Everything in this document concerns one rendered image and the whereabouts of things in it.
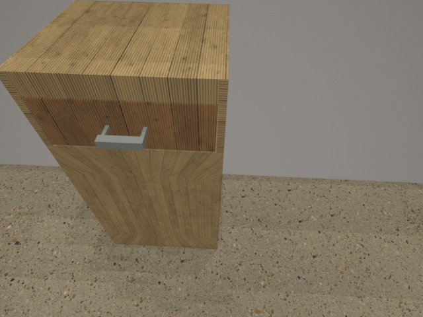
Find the handle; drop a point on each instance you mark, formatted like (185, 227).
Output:
(105, 141)

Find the cabinet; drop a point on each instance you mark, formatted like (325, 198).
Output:
(135, 51)

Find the drawer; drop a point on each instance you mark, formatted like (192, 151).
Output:
(171, 126)

